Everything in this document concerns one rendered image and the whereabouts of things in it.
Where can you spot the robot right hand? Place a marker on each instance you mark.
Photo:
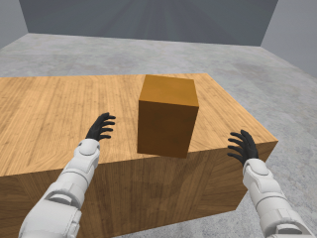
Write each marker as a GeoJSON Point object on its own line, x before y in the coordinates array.
{"type": "Point", "coordinates": [248, 150]}

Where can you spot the pedestal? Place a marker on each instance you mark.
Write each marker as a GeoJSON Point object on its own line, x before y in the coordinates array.
{"type": "Point", "coordinates": [44, 118]}

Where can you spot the robot left hand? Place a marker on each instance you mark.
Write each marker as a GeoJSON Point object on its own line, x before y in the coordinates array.
{"type": "Point", "coordinates": [96, 129]}

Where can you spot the left robot upper arm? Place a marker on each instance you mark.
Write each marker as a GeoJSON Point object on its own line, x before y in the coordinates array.
{"type": "Point", "coordinates": [53, 220]}

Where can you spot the robot right forearm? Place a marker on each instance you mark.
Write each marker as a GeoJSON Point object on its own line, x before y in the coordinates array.
{"type": "Point", "coordinates": [275, 213]}

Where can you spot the carton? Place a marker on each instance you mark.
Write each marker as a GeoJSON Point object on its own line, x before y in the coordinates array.
{"type": "Point", "coordinates": [167, 112]}

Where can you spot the robot left forearm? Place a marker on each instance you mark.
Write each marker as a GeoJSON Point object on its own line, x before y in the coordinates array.
{"type": "Point", "coordinates": [74, 180]}

